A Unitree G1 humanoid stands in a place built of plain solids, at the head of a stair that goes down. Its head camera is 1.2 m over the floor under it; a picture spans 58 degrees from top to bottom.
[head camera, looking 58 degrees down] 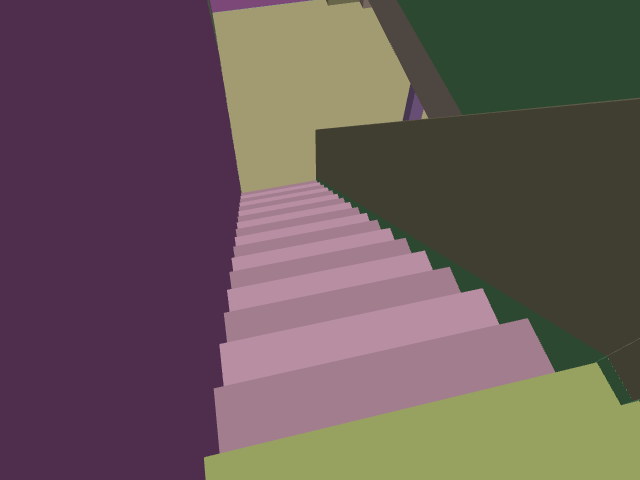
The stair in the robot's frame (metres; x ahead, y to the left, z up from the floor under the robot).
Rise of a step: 0.21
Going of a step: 0.22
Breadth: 1.09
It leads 13 degrees to the left of straight ahead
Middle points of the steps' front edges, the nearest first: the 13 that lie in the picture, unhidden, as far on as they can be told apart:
0.23 -0.24 0.00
0.45 -0.19 -0.21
0.66 -0.14 -0.42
0.88 -0.09 -0.63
1.09 -0.05 -0.84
1.31 0.00 -1.05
1.52 0.05 -1.26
1.74 0.10 -1.48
1.95 0.15 -1.69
2.17 0.19 -1.90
2.38 0.24 -2.11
2.60 0.29 -2.32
2.81 0.34 -2.53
